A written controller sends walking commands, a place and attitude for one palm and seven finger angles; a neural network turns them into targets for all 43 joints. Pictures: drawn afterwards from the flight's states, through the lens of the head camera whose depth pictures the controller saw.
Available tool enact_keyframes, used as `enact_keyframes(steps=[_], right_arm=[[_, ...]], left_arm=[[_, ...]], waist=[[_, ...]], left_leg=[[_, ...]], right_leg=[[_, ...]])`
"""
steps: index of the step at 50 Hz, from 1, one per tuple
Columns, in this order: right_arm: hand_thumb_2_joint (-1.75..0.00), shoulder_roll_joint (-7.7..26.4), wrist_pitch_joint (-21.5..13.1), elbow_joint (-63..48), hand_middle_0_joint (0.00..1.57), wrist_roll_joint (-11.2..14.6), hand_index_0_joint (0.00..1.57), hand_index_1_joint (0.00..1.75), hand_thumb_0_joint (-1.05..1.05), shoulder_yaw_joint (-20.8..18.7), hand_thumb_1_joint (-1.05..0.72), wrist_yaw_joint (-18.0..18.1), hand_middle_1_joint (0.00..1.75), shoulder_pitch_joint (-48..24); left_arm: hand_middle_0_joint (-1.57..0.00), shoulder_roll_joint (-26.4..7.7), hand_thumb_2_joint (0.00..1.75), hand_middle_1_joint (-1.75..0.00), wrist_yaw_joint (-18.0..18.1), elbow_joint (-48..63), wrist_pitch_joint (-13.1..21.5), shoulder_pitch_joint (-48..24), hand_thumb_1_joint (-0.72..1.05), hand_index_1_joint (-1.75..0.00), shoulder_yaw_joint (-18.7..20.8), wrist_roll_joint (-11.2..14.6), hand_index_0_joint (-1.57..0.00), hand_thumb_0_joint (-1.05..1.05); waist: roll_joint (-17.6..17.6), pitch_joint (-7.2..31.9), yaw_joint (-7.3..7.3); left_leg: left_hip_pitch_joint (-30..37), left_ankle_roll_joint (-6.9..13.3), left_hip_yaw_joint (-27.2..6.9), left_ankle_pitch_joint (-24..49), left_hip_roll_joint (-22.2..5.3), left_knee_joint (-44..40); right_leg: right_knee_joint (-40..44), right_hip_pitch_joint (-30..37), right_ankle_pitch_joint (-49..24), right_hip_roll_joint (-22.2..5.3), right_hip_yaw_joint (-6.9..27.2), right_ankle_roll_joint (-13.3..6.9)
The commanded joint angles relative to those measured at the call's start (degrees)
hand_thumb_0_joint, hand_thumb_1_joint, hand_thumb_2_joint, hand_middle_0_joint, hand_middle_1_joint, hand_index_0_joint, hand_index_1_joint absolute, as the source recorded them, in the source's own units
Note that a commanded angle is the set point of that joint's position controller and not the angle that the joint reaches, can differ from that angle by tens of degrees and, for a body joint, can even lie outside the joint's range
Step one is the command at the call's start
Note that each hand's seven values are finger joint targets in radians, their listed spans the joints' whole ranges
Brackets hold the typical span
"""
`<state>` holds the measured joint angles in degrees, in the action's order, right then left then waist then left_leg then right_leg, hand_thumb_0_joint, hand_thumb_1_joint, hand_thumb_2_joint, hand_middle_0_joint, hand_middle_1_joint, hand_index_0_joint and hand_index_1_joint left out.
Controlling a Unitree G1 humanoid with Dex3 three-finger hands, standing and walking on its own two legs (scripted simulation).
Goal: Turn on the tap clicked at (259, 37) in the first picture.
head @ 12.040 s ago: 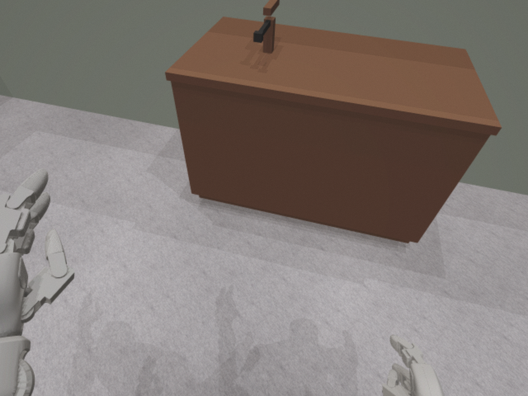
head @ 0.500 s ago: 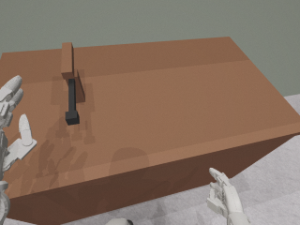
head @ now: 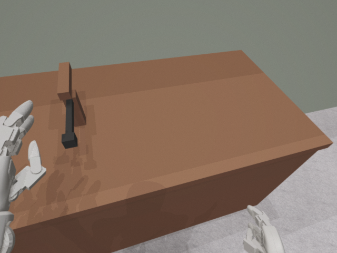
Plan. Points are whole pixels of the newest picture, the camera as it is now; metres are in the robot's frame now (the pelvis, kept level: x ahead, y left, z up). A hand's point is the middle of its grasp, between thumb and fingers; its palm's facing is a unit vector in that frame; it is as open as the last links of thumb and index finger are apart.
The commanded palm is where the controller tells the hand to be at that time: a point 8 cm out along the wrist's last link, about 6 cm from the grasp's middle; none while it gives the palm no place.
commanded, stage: shuffle to correct the standing spot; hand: left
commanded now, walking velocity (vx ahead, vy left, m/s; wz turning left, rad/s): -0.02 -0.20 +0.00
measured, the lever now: (69, 140) +0.34 +0.27 +0.06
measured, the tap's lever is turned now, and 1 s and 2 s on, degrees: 0 0 0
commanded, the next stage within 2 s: come to a stop and stand still in 0.58 s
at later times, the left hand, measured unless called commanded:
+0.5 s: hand (76, 164) +0.23 +0.18 +0.16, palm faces +0.28 -0.88 -0.37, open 7.4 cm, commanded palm +0.17 +0.23 +0.18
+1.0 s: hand (44, 146) +0.25 +0.24 +0.18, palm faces +0.40 -0.78 -0.48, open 7.4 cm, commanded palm +0.17 +0.23 +0.18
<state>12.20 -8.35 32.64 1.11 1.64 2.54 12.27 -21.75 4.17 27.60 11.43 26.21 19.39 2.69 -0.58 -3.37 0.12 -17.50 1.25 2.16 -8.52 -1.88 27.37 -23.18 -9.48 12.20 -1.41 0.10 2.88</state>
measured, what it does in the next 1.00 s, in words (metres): stands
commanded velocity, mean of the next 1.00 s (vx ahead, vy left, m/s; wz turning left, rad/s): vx -0.03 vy -0.12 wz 0.00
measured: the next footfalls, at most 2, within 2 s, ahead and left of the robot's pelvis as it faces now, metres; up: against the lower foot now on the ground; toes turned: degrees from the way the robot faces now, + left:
none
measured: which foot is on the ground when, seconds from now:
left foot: down 0.00-1.00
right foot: down 0.00-1.00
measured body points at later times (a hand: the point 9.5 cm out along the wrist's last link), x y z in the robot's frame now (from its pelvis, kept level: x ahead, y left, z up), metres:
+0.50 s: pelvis +0.01 -0.05 +0.00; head +0.03 -0.03 +0.45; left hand +0.21 +0.23 +0.18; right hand +0.19 -0.27 -0.07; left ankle +0.07 +0.10 -0.74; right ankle +0.00 -0.16 -0.74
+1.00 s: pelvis +0.01 -0.04 +0.00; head +0.04 -0.03 +0.45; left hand +0.22 +0.28 +0.20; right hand +0.18 -0.28 -0.08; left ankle +0.06 +0.10 -0.74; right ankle +0.00 -0.16 -0.74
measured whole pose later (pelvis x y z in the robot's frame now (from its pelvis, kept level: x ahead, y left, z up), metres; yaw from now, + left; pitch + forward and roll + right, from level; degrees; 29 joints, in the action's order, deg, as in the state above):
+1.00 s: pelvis +0.01 -0.04 +0.00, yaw -1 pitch -1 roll -1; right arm 13.0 -9.0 34.1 0.7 -1.0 2.0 12.8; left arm -28.6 1.8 18.6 12.5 15.3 25.8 3.3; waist 0.0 -4.8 3.9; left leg -17.4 -1.1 0.8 -10.7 -4.4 28.7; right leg -26.9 -11.4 14.5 2.1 0.0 -0.6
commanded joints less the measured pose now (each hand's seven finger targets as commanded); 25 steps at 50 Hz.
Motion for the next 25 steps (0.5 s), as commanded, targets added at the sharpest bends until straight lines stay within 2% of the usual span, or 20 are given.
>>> enact_keyframes(steps=[1, 2, 3, 4, 5, 8, 9, 10, 12, 13, 14, 17, 18, 19, 20, 21, 23, 24, 25], right_arm=[[-0.9, 6.66, -3.59, -9.52, 0.2, 0.21, 0.2, 0.3, 0.0, -2.78, -0.9, 0.65, 0.3, -6.06], [-0.9, 6.56, -3.63, -9.58, 0.2, 0.2, 0.2, 0.3, 0.0, -2.74, -0.9, 0.64, 0.3, -5.93], [-0.9, 6.5, -3.71, -9.44, 0.2, 0.3, 0.2, 0.3, 0.0, -2.57, -0.9, 0.63, 0.3, -7.14], [-0.9, 6.47, -3.57, -9.39, 0.2, -0.07, 0.2, 0.3, 0.0, -2.5, -0.9, 0.6, 0.3, -6.43], [-0.9, 6.45, -3.74, -9.66, 0.2, 0.15, 0.2, 0.3, 0.0, -2.76, -0.9, 0.55, 0.3, -6.19], [-0.9, 5.97, -3.69, -9.79, 0.2, 0.33, 0.2, 0.3, 0.0, -2.61, -0.9, 0.27, 0.3, -6.83], [-0.9, 6.13, -3.47, -9.63, 0.2, -0.08, 0.2, 0.3, 0.0, -2.62, -0.9, 0.19, 0.3, -6.23], [-0.9, 6.09, -3.51, -9.99, 0.2, 0.14, 0.2, 0.3, 0.0, -2.87, -0.9, 0.13, 0.3, -6.06], [-0.9, 5.87, -3.31, -10.19, 0.2, 0.22, 0.2, 0.3, 0.0, -2.92, -0.9, -0.05, 0.3, -5.85], [-0.9, 5.73, -3.29, -10.17, 0.2, 0.38, 0.2, 0.3, 0.0, -2.69, -0.9, -0.19, 0.3, -6.81], [-0.9, 5.82, -2.97, -10.11, 0.2, 0.08, 0.2, 0.3, 0.0, -2.65, -0.9, -0.24, 0.3, -6.45], [-0.9, 5.64, -2.75, -10.51, 0.2, 0.34, 0.2, 0.3, 0.0, -3.04, -0.9, -0.19, 0.3, -5.86], [-0.9, 5.47, -2.67, -10.42, 0.2, 0.45, 0.2, 0.3, 0.0, -2.74, -0.9, -0.23, 0.3, -6.78], [-0.9, 5.56, -2.38, -10.24, 0.2, 0.1, 0.2, 0.3, 0.0, -2.63, -0.9, -0.21, 0.3, -6.2], [-0.9, 5.67, -2.36, -10.46, 0.2, 0.32, 0.2, 0.3, 0.0, -3.11, -0.9, -0.11, 0.3, -6.13], [-0.9, 5.55, -2.23, -10.59, 0.2, 0.44, 0.2, 0.3, 0.0, -3.11, -0.9, -0.08, 0.3, -5.76], [-0.9, 5.38, -1.97, -10.43, 0.2, 0.64, 0.2, 0.3, 0.0, -2.85, -0.9, -0.09, 0.3, -6.55], [-0.9, 5.61, -1.67, -10.06, 0.2, 0.33, 0.2, 0.3, 0.0, -2.82, -0.9, -0.11, 0.3, -6.03], [-0.9, 5.81, -1.68, -10.47, 0.2, 0.56, 0.2, 0.3, 0.0, -3.29, -0.9, 0.01, 0.3, -6.01]], left_arm=[[-0.2, -9.34, 0.9, -0.3, 0.96, 12.27, 3.53, -4.33, 0.9, -0.3, 6.66, 0.67, -0.2, 0.0], [-0.2, -8.89, 0.9, -0.3, 0.87, 12.18, 3.53, -4.81, 0.9, -0.3, 6.33, 0.76, -0.2, 0.0], [-0.2, -10.33, 0.9, -0.3, 1.11, 12.38, 3.23, -5.23, 0.9, -0.3, 7.6, 0.62, -0.2, 0.0], [-0.2, -7.91, 0.9, -0.3, 0.76, 12.08, 3.41, -5.99, 0.9, -0.3, 5.24, 0.84, -0.2, 0.0], [-0.2, -8.57, 0.9, -0.3, 0.76, 12.05, 3.35, -6.57, 0.9, -0.3, 5.95, 0.86, -0.2, 0.0], [-0.2, -9.74, 0.9, -0.3, 0.95, 11.76, 2.67, -5.98, 0.9, -0.3, 7.12, 1.01, -0.2, 0.0], [-0.2, -7.75, 0.9, -0.3, 0.54, 11.71, 2.83, -6.4, 0.9, -0.3, 5.19, 1.26, -0.2, 0.0], [-0.2, -7.92, 0.9, -0.3, 0.48, 11.97, 2.73, -6.86, 0.9, -0.3, 5.38, 1.34, -0.2, 0.0], [-0.2, -8.1, 0.9, -0.3, 0.43, 12.05, 2.57, -6.17, 0.9, -0.3, 5.58, 1.47, -0.2, 0.0], [-0.2, -9.32, 0.9, -0.3, 0.67, 12.7, 2.17, -6.09, 0.9, -0.3, 6.64, 1.41, -0.2, 0.0], [-0.2, -7.47, 0.9, -0.3, 0.38, 12.38, 2.25, -6.14, 0.9, -0.3, 4.83, 1.69, -0.2, 0.0], [-0.2, -8.67, 0.9, -0.3, 0.44, 13.58, 2.24, -5.36, 0.9, -0.3, 6.27, 2.02, -0.2, 0.0], [-0.2, -10.2, 0.9, -0.3, 0.7, 14.68, 1.92, -5.37, 0.9, -0.3, 7.5, 2.03, -0.2, 0.0], [-0.2, -8.19, 0.9, -0.3, 0.41, 13.74, 1.94, -4.92, 0.9, -0.3, 5.76, 2.34, -0.2, 0.0], [-0.2, -9.05, 0.9, -0.3, 0.44, 14.06, 1.93, -4.68, 0.9, -0.3, 6.78, 2.48, -0.2, 0.0], [-0.2, -8.79, 0.9, -0.3, 0.34, 13.75, 1.81, -4.04, 0.9, -0.3, 6.57, 2.59, -0.2, 0.0], [-0.2, -10.49, 0.9, -0.3, 0.53, 14.08, 1.32, -3.33, 0.9, -0.3, 8.15, 2.76, -0.2, 0.0], [-0.2, -8.58, 0.9, -0.3, 0.2, 13.13, 1.4, -3.22, 0.9, -0.3, 6.4, 3.07, -0.2, 0.0], [-0.2, -9.04, 0.9, -0.3, 0.09, 13.27, 1.31, -3.7, 0.9, -0.3, 6.88, 3.11, -0.2, 0.0]], waist=[[3.76, 7.89, -0.06], [4.15, 7.24, -0.14], [5.11, 7.4, 0.26], [5.4, 6.93, 0.0], [6.25, 6.85, -0.05], [4.82, 7.4, 0.17], [4.24, 7.5, -0.03], [5.69, 7.3, -0.25], [5.9, 7.36, -0.21], [5.73, 7.65, 0.04], [5.37, 7.14, -0.18], [5.47, 8.03, -0.26], [5.69, 8.67, -0.06], [4.04, 8.41, -0.19], [5.26, 8.71, -0.25], [4.6, 8.31, -0.34], [3.42, 8.58, -0.25], [2.3, 8.27, -0.41], [2.76, 7.41, -0.54]], left_leg=[[8.39, -0.04, -6.33, -8.64, -5.24, -7.64], [8.13, -0.2, -6.49, -9.01, -5.4, -8.04], [9.01, -0.46, -6.81, -9.1, -5.83, -9.08], [8.03, -0.29, -6.95, -10.39, -6.09, -9.32], [8.18, -0.21, -7.09, -10.69, -6.51, -9.61], [9.27, -0.39, -6.42, -9.42, -6.57, -8.63], [8.81, -0.2, -6.17, -9.7, -6.62, -7.89], [8.84, -0.21, -6.01, -8.72, -6.72, -7.55], [8.7, -0.34, -5.79, -8.76, -6.77, -6.76], [9.39, -0.47, -5.8, -7.91, -6.72, -7.01], [8.63, -0.23, -5.51, -8.94, -6.86, -6.38], [8.92, -0.41, -4.86, -5.74, -6.85, -4.4], [9.77, -0.51, -4.95, -4.23, -6.92, -4.81], [9.15, -0.32, -4.89, -4.2, -6.87, -4.2], [9.33, -0.28, -4.5, -2.52, -7.01, -3.35], [9.02, -0.36, -4.43, -1.94, -6.9, -2.63], [9.35, -0.54, -4.13, -0.48, -6.71, -2.27], [8.74, -0.39, -3.97, -1.53, -6.58, -1.57], [8.36, -0.46, -3.65, -1.7, -6.64, -0.91]], right_leg=[[4.53, -4.27, -0.72, -1.74, 0.82, -3.65], [4.48, -4.57, -0.35, -1.5, 0.72, -3.63], [3.88, -4.92, 0.46, -1.22, 0.32, -3.55], [3.86, -4.98, 0.5, -0.66, -0.04, -3.41], [3.72, -5.11, 0.61, -0.63, 0.26, -3.39], [4.24, -5.32, 0.16, -0.76, 0.39, -3.49], [4.59, -5.35, -0.42, -0.41, 0.32, -3.39], [4.45, -5.48, -0.96, -0.7, 0.87, -3.51], [4.56, -5.71, -1.02, -0.71, 1.15, -3.62], [3.99, -5.72, -1.05, -0.64, 0.79, -3.65], [4.58, -6.19, -1.0, -0.37, 0.85, -3.55], [3.95, -5.79, -3.72, -0.94, 1.77, -3.84], [3.12, -5.5, -4.09, -0.95, 1.2, -3.86], [3.46, -5.55, -4.56, -0.49, 0.81, -3.62], [3.31, -5.43, -5.94, -1.01, 1.69, -3.75], [3.33, -5.52, -6.61, -1.23, 1.91, -3.86], [2.88, -5.39, -7.37, -1.56, 1.97, -4.04], [3.49, -5.77, -6.94, -1.28, 1.77, -3.88], [3.55, -6.45, -7.27, -1.68, 2.71, -4.05]])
